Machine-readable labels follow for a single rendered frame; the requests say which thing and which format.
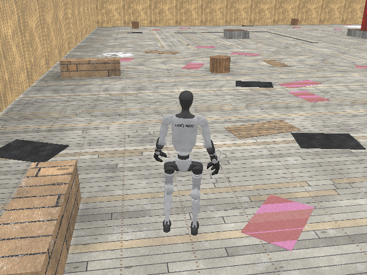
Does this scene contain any robot right upper arm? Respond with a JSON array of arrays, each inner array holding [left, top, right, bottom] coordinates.
[[197, 116, 212, 148]]

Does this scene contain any robot left forearm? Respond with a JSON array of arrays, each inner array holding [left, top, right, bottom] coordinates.
[[155, 138, 164, 155]]

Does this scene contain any right robot hand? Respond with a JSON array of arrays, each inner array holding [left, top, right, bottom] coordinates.
[[207, 161, 220, 175]]

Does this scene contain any robot head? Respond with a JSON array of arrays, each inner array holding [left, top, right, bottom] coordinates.
[[175, 91, 195, 119]]

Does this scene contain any robot right foot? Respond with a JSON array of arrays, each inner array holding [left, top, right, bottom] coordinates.
[[190, 221, 199, 235]]

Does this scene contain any left robot hand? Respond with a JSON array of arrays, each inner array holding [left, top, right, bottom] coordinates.
[[154, 152, 167, 162]]

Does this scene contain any robot left upper arm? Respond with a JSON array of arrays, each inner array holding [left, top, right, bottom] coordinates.
[[158, 115, 173, 146]]

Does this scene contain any robot right forearm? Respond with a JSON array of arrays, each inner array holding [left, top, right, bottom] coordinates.
[[206, 140, 218, 164]]

